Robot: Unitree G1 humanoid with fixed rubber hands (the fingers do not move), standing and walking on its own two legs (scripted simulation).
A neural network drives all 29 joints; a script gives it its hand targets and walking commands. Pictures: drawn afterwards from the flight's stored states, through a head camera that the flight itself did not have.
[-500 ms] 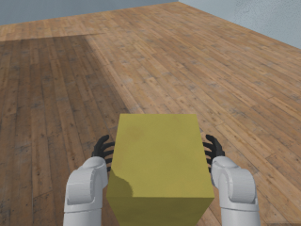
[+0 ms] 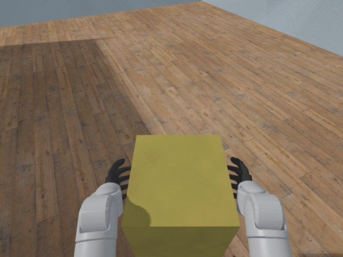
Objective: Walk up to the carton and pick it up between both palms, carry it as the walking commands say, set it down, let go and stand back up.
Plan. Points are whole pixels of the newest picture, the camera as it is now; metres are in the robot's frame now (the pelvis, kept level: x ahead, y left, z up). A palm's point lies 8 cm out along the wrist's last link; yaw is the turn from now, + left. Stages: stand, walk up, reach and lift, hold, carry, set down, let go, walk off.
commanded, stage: carry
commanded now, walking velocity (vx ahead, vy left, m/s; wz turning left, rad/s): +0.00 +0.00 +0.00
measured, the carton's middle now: (178, 200) +0.27 +0.00 -0.01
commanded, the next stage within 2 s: none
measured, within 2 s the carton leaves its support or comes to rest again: neither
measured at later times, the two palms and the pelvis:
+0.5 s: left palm (103, 193) +0.26 +0.16 +0.06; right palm (236, 191) +0.26 -0.13 +0.06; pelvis +0.00 +0.02 +0.00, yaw +0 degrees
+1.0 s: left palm (101, 196) +0.26 +0.17 +0.04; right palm (230, 194) +0.26 -0.12 +0.04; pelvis +0.00 +0.03 +0.00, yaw +0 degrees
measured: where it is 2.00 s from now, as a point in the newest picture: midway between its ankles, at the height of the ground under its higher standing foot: outside the picture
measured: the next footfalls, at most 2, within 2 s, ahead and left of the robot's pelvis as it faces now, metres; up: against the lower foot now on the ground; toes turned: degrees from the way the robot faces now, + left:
left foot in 1.88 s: +0.15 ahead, +0.13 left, +0.00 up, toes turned +9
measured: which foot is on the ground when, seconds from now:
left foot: down 0.00-1.00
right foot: down 0.00-1.00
